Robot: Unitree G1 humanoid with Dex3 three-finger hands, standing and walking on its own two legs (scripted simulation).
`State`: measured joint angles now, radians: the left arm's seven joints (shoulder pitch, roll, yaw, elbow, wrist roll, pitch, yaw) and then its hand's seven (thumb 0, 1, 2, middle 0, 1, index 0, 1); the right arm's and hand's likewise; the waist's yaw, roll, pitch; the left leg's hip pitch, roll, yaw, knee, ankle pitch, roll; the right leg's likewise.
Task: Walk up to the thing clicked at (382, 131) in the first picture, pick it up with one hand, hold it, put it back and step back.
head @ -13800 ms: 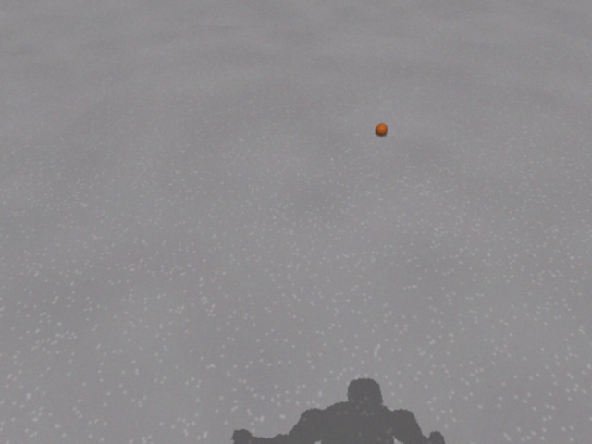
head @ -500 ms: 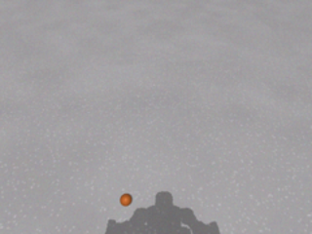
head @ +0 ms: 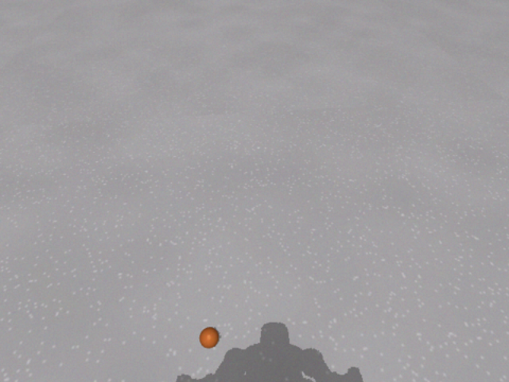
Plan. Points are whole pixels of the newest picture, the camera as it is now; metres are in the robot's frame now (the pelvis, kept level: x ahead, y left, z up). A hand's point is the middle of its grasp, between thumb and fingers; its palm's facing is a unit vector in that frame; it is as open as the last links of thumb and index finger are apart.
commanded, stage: walk up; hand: left
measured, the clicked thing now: (209, 337) +0.44 +0.21 -0.74
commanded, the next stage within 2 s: stand in 1.98 s
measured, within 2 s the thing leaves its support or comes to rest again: neither
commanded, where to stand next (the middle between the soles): +0.09 -0.02 m, yaw -2 degrees
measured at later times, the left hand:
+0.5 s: hand out of the picture +0.15 +0.28 -0.18, palm faces -0.02 -0.93 -0.37, open 7.4 cm
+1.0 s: hand out of the picture +0.07 +0.27 -0.15, palm faces +0.03 -0.91 -0.41, open 7.4 cm
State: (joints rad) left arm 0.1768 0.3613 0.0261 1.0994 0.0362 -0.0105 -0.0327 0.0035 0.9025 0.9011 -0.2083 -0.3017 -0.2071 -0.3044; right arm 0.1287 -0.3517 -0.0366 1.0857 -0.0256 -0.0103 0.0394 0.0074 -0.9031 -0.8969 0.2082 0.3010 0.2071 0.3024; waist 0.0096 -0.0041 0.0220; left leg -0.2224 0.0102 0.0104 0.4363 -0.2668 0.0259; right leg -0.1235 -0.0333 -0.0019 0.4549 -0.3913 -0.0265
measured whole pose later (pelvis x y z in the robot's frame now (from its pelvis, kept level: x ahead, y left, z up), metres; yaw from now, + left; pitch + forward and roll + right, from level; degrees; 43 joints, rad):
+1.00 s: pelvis +0.02 -0.01 -0.02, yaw +3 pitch -2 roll +1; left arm 0.28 0.38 0.07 0.80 0.05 -0.02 -0.03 0.00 0.90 0.90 -0.21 -0.30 -0.21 -0.31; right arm 0.29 -0.41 -0.05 0.93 -0.03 0.04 0.04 0.01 -0.91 -0.90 0.21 0.30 0.20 0.30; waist 0.03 0.02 0.10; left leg -0.26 -0.03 -0.02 0.74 -0.54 0.02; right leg -0.27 -0.07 -0.07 0.66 -0.37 -0.03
